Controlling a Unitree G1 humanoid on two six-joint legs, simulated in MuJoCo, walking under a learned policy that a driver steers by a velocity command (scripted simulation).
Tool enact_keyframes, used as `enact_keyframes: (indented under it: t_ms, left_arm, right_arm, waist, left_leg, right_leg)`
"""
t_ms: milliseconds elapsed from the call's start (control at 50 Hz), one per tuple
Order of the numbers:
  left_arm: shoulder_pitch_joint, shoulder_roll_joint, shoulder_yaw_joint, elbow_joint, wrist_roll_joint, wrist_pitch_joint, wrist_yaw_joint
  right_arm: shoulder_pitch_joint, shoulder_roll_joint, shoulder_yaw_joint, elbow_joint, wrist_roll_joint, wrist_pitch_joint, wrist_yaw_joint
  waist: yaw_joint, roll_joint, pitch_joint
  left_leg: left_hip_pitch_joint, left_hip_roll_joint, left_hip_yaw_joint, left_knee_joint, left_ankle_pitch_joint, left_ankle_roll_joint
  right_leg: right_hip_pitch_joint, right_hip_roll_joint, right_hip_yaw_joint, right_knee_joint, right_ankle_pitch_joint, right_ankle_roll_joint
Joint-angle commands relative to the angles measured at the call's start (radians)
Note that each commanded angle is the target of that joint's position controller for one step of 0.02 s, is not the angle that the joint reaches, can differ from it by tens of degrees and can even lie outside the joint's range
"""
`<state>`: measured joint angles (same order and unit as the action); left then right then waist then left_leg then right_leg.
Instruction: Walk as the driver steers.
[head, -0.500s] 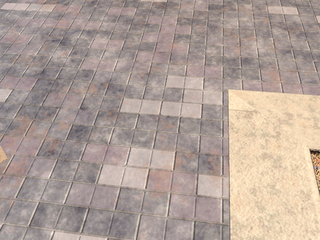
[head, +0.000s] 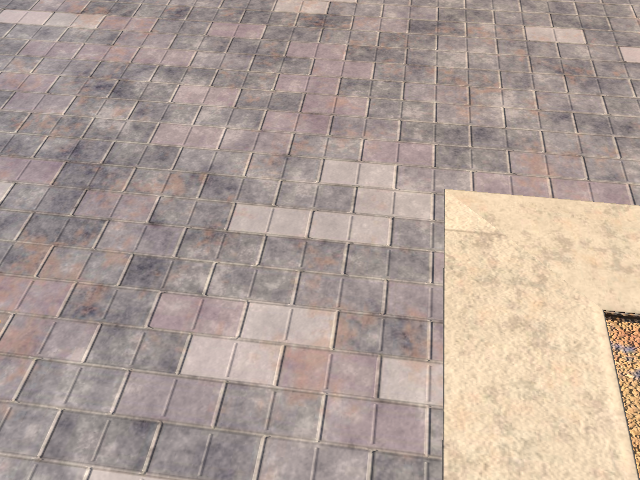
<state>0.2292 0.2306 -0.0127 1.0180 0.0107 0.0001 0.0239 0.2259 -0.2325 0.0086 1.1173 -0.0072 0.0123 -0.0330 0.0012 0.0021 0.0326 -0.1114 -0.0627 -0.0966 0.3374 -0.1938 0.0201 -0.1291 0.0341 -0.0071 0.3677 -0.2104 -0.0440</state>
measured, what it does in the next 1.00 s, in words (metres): walks ahead: left foot, then right foot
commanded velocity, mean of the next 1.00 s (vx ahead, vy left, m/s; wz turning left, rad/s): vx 0.37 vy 0.00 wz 0.00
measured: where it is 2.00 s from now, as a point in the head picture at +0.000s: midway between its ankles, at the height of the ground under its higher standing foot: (317, 324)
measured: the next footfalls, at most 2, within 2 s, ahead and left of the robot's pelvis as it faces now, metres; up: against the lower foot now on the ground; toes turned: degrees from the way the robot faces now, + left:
left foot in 0.34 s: +0.10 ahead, +0.13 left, +0.00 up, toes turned +2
right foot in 0.80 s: +0.45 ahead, -0.03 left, +0.00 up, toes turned -4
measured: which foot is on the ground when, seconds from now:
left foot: down 0.00-0.10, up 0.12-0.32, down 0.34-0.82, up 0.84-1.00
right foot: down 0.00-0.34, up 0.36-0.78, down 0.80-1.00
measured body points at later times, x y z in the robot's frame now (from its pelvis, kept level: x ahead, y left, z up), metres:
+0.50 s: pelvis +0.11 +0.05 +0.00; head +0.12 +0.07 +0.45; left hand +0.16 +0.31 -0.15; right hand +0.07 -0.20 -0.14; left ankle +0.06 +0.12 -0.75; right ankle +0.09 -0.07 -0.68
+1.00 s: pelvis +0.39 +0.02 -0.01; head +0.41 +0.02 +0.44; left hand +0.40 +0.28 -0.15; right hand +0.44 -0.23 -0.15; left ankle +0.37 +0.16 -0.66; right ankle +0.41 -0.03 -0.75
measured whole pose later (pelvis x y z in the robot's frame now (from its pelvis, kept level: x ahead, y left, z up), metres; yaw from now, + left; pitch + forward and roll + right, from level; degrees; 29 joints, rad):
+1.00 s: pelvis +0.39 +0.02 -0.01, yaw +1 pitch -1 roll -1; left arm 0.31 0.22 0.05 1.03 0.02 -0.09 -0.01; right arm 0.24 -0.22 -0.04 1.00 -0.04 -0.06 0.02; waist 0.00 0.03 0.06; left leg -0.50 0.06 -0.01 1.14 -0.26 0.08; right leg -0.18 0.09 -0.12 0.37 -0.18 -0.12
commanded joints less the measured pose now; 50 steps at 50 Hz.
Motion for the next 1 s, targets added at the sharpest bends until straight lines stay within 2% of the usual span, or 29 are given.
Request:
enact_keyframes:
  t_ms: [20, 40, 80, 100, 140, 180, 220, 260, 320, 340, 360, 380, 400, 440, 480, 540, 620, 680, 740, 760, 780, 800, 820, 840, 860, 880, 900, 940, 1000]
  left_arm:
    - [0.024, 0.101, 0.014, -0.011, 0.0, -0.009, 0.004]
    - [0.035, 0.1, 0.014, -0.002, 0.001, -0.008, 0.003]
    - [0.053, 0.143, 0.033, 0.006, 0.003, 0.003, 0.001]
    - [0.078, 0.157, 0.041, 0.011, 0.005, 0.009, 0.0]
    - [0.152, 0.171, 0.055, 0.036, 0.005, 0.014, -0.001]
    - [0.166, 0.156, 0.061, 0.042, 0.014, 0.0, -0.003]
    - [0.144, 0.162, 0.069, 0.034, 0.014, -0.019, -0.008]
    - [0.117, 0.157, 0.073, 0.028, 0.007, -0.03, -0.012]
    - [0.072, 0.143, 0.076, 0.011, 0.001, -0.031, -0.017]
    - [0.05, 0.107, 0.066, -0.007, 0.007, -0.039, -0.02]
    - [0.021, 0.015, 0.04, -0.051, -0.001, -0.051, -0.032]
    - [-0.005, 0.084, 0.057, -0.07, 0.026, -0.051, -0.035]
    - [-0.024, 0.103, 0.062, -0.074, 0.031, -0.054, -0.043]
    - [0.005, 0.071, 0.057, -0.051, 0.021, -0.067, -0.06]
    - [0.003, 0.077, 0.061, -0.043, 0.029, -0.06, -0.068]
    - [-0.072, 0.057, 0.058, -0.077, 0.026, -0.045, -0.067]
    - [-0.252, 0.029, 0.041, -0.156, 0.017, -0.04, -0.065]
    - [-0.315, 0.027, 0.033, -0.191, 0.008, -0.04, -0.06]
    - [-0.216, 0.067, 0.049, -0.178, 0.009, -0.049, -0.043]
    - [-0.103, 0.09, 0.062, -0.144, 0.007, -0.056, -0.036]
    - [0.059, 0.108, 0.076, -0.09, 0.008, -0.065, -0.028]
    - [0.21, 0.159, 0.096, -0.049, 0.027, -0.07, -0.016]
    - [0.281, 0.255, 0.118, -0.045, 0.05, -0.071, -0.014]
    - [0.223, 0.243, 0.121, -0.042, 0.015, -0.059, -0.029]
    - [0.091, 0.182, 0.108, -0.064, -0.004, -0.059, -0.031]
    - [0.024, 0.106, 0.09, -0.078, -0.007, -0.068, -0.037]
    - [0.0, 0.072, 0.079, -0.073, 0.001, -0.078, -0.036]
    - [0.032, 0.032, 0.064, -0.04, 0.005, -0.096, -0.03]
    - [0.114, 0.067, 0.068, -0.008, 0.003, -0.113, -0.027]
  right_arm:
    - [0.033, -0.095, -0.011, -0.002, 0.0, -0.006, -0.004]
    - [0.042, -0.087, -0.008, 0.005, -0.001, -0.006, -0.005]
    - [0.046, -0.096, -0.015, -0.001, -0.007, -0.002, -0.003]
    - [0.031, -0.097, -0.017, -0.013, -0.016, -0.001, 0.001]
    - [-0.009, -0.058, -0.01, -0.045, -0.033, -0.011, 0.016]
    - [-0.044, -0.06, -0.013, -0.076, -0.034, -0.032, 0.027]
    - [-0.039, -0.064, -0.017, -0.09, -0.026, -0.052, 0.04]
    - [-0.03, -0.055, -0.02, -0.098, -0.017, -0.066, 0.046]
    - [0.149, -0.037, -0.029, -0.038, -0.011, -0.072, 0.038]
    - [0.235, -0.075, -0.041, -0.017, -0.019, -0.078, 0.029]
    - [0.359, -0.169, -0.063, -0.006, -0.026, -0.084, 0.02]
    - [0.394, -0.204, -0.074, 0.021, -0.02, -0.076, 0.022]
    - [0.299, -0.162, -0.065, -0.01, -0.02, -0.077, 0.025]
    - [0.19, -0.111, -0.052, -0.055, -0.012, -0.097, 0.031]
    - [0.202, -0.074, -0.04, -0.051, -0.009, -0.113, 0.026]
    - [0.285, -0.063, -0.033, -0.019, -0.005, -0.121, 0.023]
    - [0.305, -0.057, -0.025, -0.015, -0.009, -0.116, 0.018]
    - [0.32, -0.073, -0.027, -0.007, -0.011, -0.117, 0.014]
    - [0.282, -0.099, -0.034, -0.011, -0.011, -0.12, 0.01]
    - [0.268, -0.112, -0.039, -0.013, -0.013, -0.117, 0.008]
    - [0.247, -0.121, -0.043, -0.019, -0.01, -0.111, 0.009]
    - [0.248, -0.105, -0.038, -0.035, -0.006, -0.11, 0.014]
    - [0.335, 0.01, -0.02, -0.06, 0.012, -0.107, 0.026]
    - [0.35, -0.049, -0.042, -0.05, 0.003, -0.105, 0.031]
    - [0.253, -0.079, -0.052, -0.08, -0.009, -0.102, 0.031]
    - [0.176, -0.075, -0.052, -0.1, -0.016, -0.108, 0.035]
    - [0.152, -0.053, -0.052, -0.104, -0.017, -0.105, 0.038]
    - [0.176, -0.016, -0.048, -0.1, -0.034, -0.081, 0.049]
    - [0.111, -0.009, -0.05, -0.132, -0.035, -0.059, 0.056]
  waist:
    - [0.0, -0.012, 0.009]
    - [0.002, -0.016, -0.011]
    - [0.009, -0.058, 0.012]
    - [0.022, -0.088, 0.047]
    - [0.043, -0.148, 0.116]
    - [0.043, -0.114, 0.14]
    - [0.022, -0.086, 0.111]
    - [0.003, -0.103, 0.1]
    - [-0.073, -0.064, 0.074]
    - [-0.106, 0.025, 0.055]
    - [-0.145, 0.269, -0.003]
    - [-0.127, 0.224, 0.054]
    - [-0.072, 0.106, 0.125]
    - [-0.012, 0.057, 0.121]
    - [-0.001, 0.055, 0.082]
    - [-0.009, 0.067, 0.068]
    - [-0.035, 0.08, 0.105]
    - [-0.043, 0.1, 0.113]
    - [0.021, 0.102, 0.05]
    - [0.069, 0.101, -0.012]
    - [0.138, 0.084, -0.094]
    - [0.187, 0.04, -0.182]
    - [0.127, -0.162, -0.287]
    - [0.105, -0.156, -0.307]
    - [0.051, -0.089, -0.128]
    - [0.041, -0.02, -0.029]
    - [0.008, 0.0, 0.014]
    - [-0.036, -0.018, 0.02]
    - [-0.042, -0.031, 0.037]
  left_leg:
    - [-0.032, 0.112, -0.084, -0.039, 0.126, 0.024]
    - [-0.03, 0.102, -0.076, -0.038, 0.053, 0.027]
    - [-0.103, 0.043, -0.028, 0.05, -0.192, 0.049]
    - [-0.186, 0.017, -0.007, 0.114, -0.297, 0.059]
    - [-0.309, 0.006, 0.083, 0.282, -0.281, 0.059]
    - [-0.369, 0.064, 0.09, 0.412, -0.255, 0.052]
    - [-0.381, 0.086, 0.094, 0.419, -0.264, 0.05]
    - [-0.273, 0.071, 0.13, 0.312, -0.227, 0.051]
    - [0.097, 0.003, 0.194, 0.083, -0.084, 0.055]
    - [0.23, 0.086, 0.067, 0.012, -0.171, 0.067]
    - [0.323, 0.347, -0.361, -0.188, -0.511, 0.137]
    - [0.24, 0.446, -0.548, -0.246, -0.626, 0.209]
    - [0.163, 0.424, -0.489, -0.231, -0.584, 0.215]
    - [0.109, 0.331, -0.306, -0.246, -0.32, 0.175]
    - [0.131, 0.276, -0.172, -0.239, -0.049, 0.156]
    - [0.164, 0.25, -0.065, -0.204, 0.275, 0.16]
    - [0.118, 0.22, 0.008, -0.207, 0.431, 0.162]
    - [0.128, 0.235, 0.03, -0.204, 0.534, 0.16]
    - [0.188, 0.258, 0.061, -0.066, 0.876, 0.136]
    - [0.209, 0.256, 0.072, 0.068, 0.974, 0.124]
    - [0.175, 0.235, 0.091, 0.258, 0.942, 0.109]
    - [0.007, 0.195, 0.107, 0.504, 0.67, 0.1]
    - [-0.305, 0.039, 0.153, 0.888, -0.046, 0.066]
    - [-0.458, -0.023, 0.036, 1.056, -0.295, 0.078]
    - [-0.529, 0.058, 0.025, 1.056, -0.198, 0.09]
    - [-0.511, 0.097, 0.035, 0.998, -0.119, 0.091]
    - [-0.464, 0.127, 0.036, 0.94, -0.085, 0.087]
    - [-0.373, 0.151, 0.042, 0.86, -0.073, 0.066]
    - [-0.43, 0.166, 0.08, 0.776, -0.023, 0.041]
  right_leg:
    - [-0.01, -0.13, 0.123, -0.07, 0.098, -0.017]
    - [-0.003, -0.123, 0.124, -0.081, -0.006, -0.019]
    - [-0.023, -0.115, 0.162, -0.095, -0.323, -0.052]
    - [-0.037, -0.147, 0.228, -0.128, -0.485, -0.087]
    - [-0.042, -0.283, 0.41, -0.234, -0.662, -0.176]
    - [-0.054, -0.351, 0.476, -0.283, -0.581, -0.218]
    - [-0.02, -0.33, 0.411, -0.273, -0.464, -0.204]
    - [-0.072, -0.27, 0.305, -0.24, -0.369, -0.172]
    - [-0.298, -0.174, 0.174, -0.082, -0.366, -0.129]
    - [-0.413, -0.123, 0.111, 0.074, -0.349, -0.102]
    - [-0.561, 0.002, -0.042, 0.417, -0.327, -0.051]
    - [-0.647, 0.005, -0.016, 0.616, -0.362, -0.061]
    - [-0.67, -0.059, 0.036, 0.701, -0.264, -0.072]
    - [-0.614, -0.108, 0.042, 0.696, -0.098, -0.055]
    - [-0.58, -0.115, 0.006, 0.683, -0.026, -0.024]
    - [-0.615, -0.106, -0.04, 0.661, 0.016, 0.006]
    - [-0.579, -0.078, -0.096, 0.451, 0.088, 0.018]
    - [-0.479, -0.049, -0.122, 0.287, 0.127, -0.012]
    - [-0.307, 0.003, -0.131, 0.222, 0.093, -0.073]
    - [-0.202, 0.027, -0.124, 0.206, 0.07, -0.092]
    - [-0.024, 0.036, -0.123, 0.135, 0.108, -0.111]
    - [0.209, -0.088, 0.007, 0.117, 0.017, -0.144]
    - [0.436, -0.386, 0.467, 0.058, -0.119, -0.246]
    - [0.42, -0.434, 0.756, -0.108, -0.212, -0.317]
    - [0.267, -0.404, 0.603, -0.138, -0.306, -0.283]
    - [0.112, -0.363, 0.475, -0.179, -0.239, -0.256]
    - [0.015, -0.317, 0.379, -0.203, -0.137, -0.222]
    - [-0.083, -0.261, 0.245, -0.22, 0.043, -0.188]
    - [-0.082, -0.235, 0.155, -0.242, 0.174, -0.189]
